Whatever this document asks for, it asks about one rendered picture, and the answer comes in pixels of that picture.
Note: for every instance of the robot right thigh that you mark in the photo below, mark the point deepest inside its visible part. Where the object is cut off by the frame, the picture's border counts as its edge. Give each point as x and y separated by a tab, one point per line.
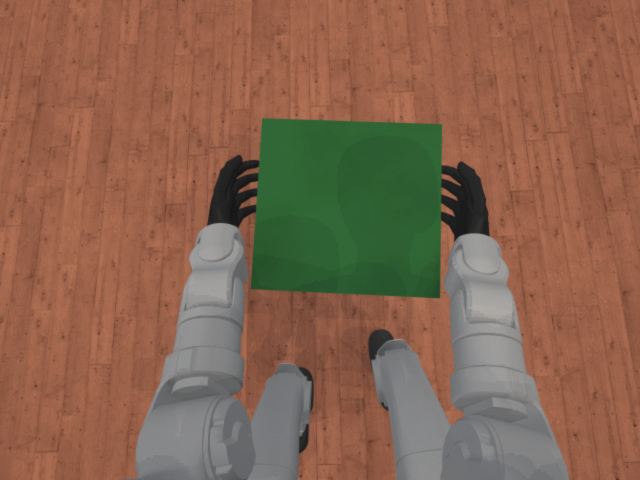
418	423

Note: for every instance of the right robot upper arm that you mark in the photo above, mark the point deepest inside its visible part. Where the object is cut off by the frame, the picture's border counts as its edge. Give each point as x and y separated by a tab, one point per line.
482	448

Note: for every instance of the left robot hand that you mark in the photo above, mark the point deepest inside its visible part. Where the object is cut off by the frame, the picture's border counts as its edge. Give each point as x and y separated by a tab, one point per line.
226	200

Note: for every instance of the robot left forearm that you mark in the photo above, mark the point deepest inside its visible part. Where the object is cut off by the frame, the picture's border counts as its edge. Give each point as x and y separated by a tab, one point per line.
206	357

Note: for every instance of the robot right forearm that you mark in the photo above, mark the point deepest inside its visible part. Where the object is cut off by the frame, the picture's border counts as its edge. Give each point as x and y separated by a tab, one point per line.
490	377

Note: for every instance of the right robot hand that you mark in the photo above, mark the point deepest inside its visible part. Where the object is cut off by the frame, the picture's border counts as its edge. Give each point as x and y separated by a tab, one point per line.
471	214

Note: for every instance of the left robot upper arm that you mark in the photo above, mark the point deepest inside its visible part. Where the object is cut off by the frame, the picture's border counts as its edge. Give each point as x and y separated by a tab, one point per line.
207	438

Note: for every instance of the carton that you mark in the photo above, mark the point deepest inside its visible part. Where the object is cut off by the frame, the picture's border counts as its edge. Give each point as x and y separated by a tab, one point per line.
348	207

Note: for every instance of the robot left foot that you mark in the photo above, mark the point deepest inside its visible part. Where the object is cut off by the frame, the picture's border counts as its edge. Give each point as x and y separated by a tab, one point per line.
303	440

